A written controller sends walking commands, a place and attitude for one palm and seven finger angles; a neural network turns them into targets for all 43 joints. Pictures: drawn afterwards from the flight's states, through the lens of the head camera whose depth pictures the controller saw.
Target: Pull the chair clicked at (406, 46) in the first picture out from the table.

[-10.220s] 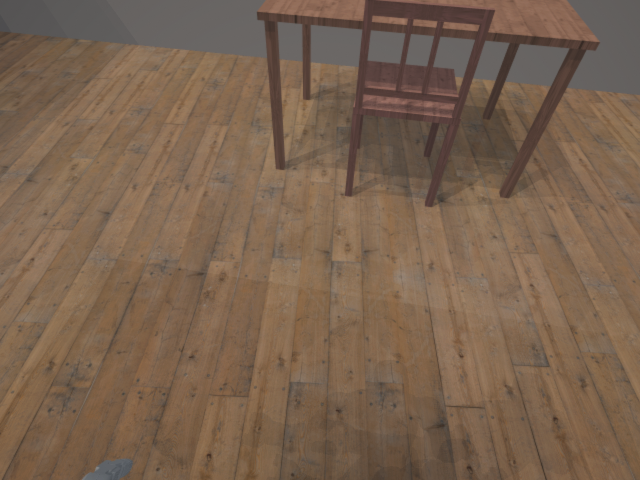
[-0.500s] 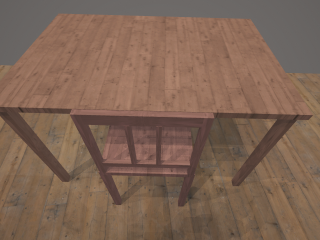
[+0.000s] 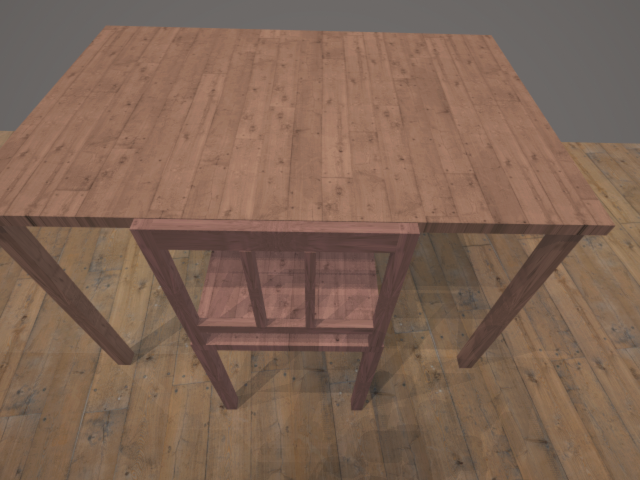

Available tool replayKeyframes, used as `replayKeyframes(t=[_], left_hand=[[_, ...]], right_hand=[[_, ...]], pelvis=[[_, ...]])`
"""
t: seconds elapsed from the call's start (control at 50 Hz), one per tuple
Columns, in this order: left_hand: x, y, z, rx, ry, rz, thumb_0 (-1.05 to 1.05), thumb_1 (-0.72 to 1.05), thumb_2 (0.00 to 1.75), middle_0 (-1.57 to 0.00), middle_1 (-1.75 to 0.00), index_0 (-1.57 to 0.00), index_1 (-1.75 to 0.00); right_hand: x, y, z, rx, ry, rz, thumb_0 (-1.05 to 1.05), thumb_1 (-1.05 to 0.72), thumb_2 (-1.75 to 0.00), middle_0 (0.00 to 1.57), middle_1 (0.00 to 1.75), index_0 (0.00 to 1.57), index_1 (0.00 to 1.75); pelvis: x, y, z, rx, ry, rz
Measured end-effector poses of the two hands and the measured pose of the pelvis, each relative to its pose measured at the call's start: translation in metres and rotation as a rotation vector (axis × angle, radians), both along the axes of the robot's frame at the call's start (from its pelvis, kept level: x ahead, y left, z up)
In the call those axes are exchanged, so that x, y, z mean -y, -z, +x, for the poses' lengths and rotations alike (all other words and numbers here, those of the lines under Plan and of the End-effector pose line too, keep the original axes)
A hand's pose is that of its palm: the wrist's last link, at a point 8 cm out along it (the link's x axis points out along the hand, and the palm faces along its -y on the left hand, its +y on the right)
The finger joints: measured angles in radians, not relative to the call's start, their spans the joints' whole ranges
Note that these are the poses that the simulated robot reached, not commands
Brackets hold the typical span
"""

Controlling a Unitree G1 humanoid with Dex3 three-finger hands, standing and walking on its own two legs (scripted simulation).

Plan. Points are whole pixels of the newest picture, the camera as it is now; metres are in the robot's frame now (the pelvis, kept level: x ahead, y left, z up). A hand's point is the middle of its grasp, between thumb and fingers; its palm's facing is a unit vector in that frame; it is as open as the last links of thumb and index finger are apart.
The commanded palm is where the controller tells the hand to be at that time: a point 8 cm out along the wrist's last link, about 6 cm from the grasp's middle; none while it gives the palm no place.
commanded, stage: look again from close up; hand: left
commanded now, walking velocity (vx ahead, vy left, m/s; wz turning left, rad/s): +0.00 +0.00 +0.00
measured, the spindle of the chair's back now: (255, 289) +0.43 +0.14 -0.10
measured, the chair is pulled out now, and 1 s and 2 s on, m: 0.00 0.00 0.00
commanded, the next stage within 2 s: raise the hand toward the chair's back in 0.14 s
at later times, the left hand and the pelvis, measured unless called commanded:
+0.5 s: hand (202, 396) +0.21 +0.15 +0.00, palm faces +0.15 -0.99 -0.05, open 8.0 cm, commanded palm +0.11 +0.21 -0.07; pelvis -0.02 -0.02 -0.03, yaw +2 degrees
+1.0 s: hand (223, 443) +0.18 +0.13 -0.07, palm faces -0.06 -1.00 +0.01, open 12.2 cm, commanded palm +0.13 +0.21 -0.05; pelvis -0.04 -0.06 -0.10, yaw +3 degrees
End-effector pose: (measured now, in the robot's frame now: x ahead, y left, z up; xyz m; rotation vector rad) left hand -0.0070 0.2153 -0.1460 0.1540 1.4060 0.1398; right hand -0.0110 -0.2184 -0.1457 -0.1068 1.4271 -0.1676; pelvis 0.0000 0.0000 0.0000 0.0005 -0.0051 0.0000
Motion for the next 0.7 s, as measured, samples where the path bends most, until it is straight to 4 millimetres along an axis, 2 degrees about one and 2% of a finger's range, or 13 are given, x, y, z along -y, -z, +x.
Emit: replayKeyframes(t=[0.26,0.28,0.3,0.34,0.38,0.44,0.48,0.5,0.54,0.58,0.66,0.7], left_hand=[[0.005,0.0,-0.005,-0.011,-0.005,0.003,0.0,0.9,0.9,-0.2,-0.3,-0.2,-0.3],[0.004,-0.004,0.004,0.039,-0.048,0.001,0.01,0.9,0.9,-0.2,-0.3,-0.2,-0.3],[-0.004,-0.015,0.022,0.141,-0.079,0.03,0.02,0.92,0.9,-0.2,-0.3,-0.2,-0.3],[-0.018,-0.049,0.068,0.447,-0.08,0.104,0.03,0.93,0.89,-0.2,-0.3,-0.2,-0.29],[-0.021,-0.086,0.112,0.701,-0.078,0.132,0.03,0.91,0.89,-0.2,-0.3,-0.19,-0.29],[-0.009,-0.135,0.166,1.046,-0.03,0.098,0.03,0.87,0.87,-0.19,-0.29,-0.19,-0.28],[0.004,-0.151,0.186,1.235,0.011,0.026,0.02,0.83,0.85,-0.18,-0.28,-0.18,-0.28],[0.012,-0.153,0.19,1.31,0.034,-0.02,0.02,0.81,0.85,-0.18,-0.28,-0.18,-0.27],[0.024,-0.145,0.187,1.409,0.078,-0.114,0.01,0.76,0.83,-0.18,-0.27,-0.17,-0.27],[0.031,-0.122,0.172,1.419,0.104,-0.168,0.01,0.71,0.81,-0.17,-0.27,-0.17,-0.26],[0.024,-0.061,0.121,1.235,0.021,-0.154,0.01,0.61,0.77,-0.17,-0.25,-0.17,-0.25],[0.015,-0.048,0.097,1.188,-0.031,-0.088,0.01,0.56,0.75,-0.17,-0.25,-0.17,-0.24]], right_hand=[[0.003,0.0,0.0,-0.004,-0.008,0.0,0.01,-0.91,-0.9,0.2,0.3,0.2,0.3],[0.005,-0.002,0.003,0.026,-0.009,-0.01,0.01,-0.92,-0.9,0.2,0.3,0.2,0.3],[0.01,-0.006,0.009,0.086,-0.019,-0.033,0.01,-0.92,-0.9,0.2,0.3,0.2,0.3],[0.021,-0.013,0.026,0.232,-0.047,-0.071,0.02,-0.93,-0.9,0.2,0.3,0.2,0.3],[0.032,-0.019,0.048,0.373,-0.068,-0.089,0.02,-0.93,-0.9,0.2,0.3,0.2,0.3],[0.05,-0.026,0.086,0.559,-0.113,-0.118,0.02,-0.92,-0.9,0.2,0.3,0.2,0.3],[0.06,-0.032,0.111,0.661,-0.127,-0.138,0.02,-0.92,-0.9,0.2,0.3,0.2,0.3],[0.065,-0.035,0.122,0.705,-0.129,-0.146,0.01,-0.91,-0.9,0.2,0.3,0.2,0.3],[0.073,-0.043,0.143,0.781,-0.145,-0.159,0.01,-0.91,-0.9,0.2,0.3,0.2,0.3],[0.079,-0.049,0.162,0.842,-0.175,-0.172,0.01,-0.91,-0.9,0.2,0.3,0.2,0.3],[0.083,-0.05,0.194,0.912,-0.252,-0.19,0.01,-0.91,-0.9,0.2,0.3,0.2,0.3],[0.08,-0.045,0.206,0.933,-0.289,-0.193,0.01,-0.91,-0.9,0.2,0.3,0.2,0.3]], pelvis=[[0.003,0.0,0.001,-0.002,-0.006,-0.005],[0.004,0.001,0.0,-0.006,-0.013,-0.007],[0.006,0.002,-0.001,-0.006,-0.012,-0.001],[0.01,0.005,-0.003,-0.014,-0.011,0.017],[0.013,0.009,-0.007,-0.018,-0.031,0.027],[0.015,0.017,-0.016,-0.046,-0.057,0.005],[0.02,0.026,-0.021,-0.089,-0.047,-0.003],[0.023,0.032,-0.023,-0.11,-0.038,-0.003],[0.031,0.044,-0.028,-0.145,-0.027,-0.001],[0.04,0.056,-0.033,-0.169,-0.025,0.0],[0.053,0.079,-0.04,-0.203,-0.043,-0.013],[0.058,0.089,-0.041,-0.219,-0.051,-0.025]])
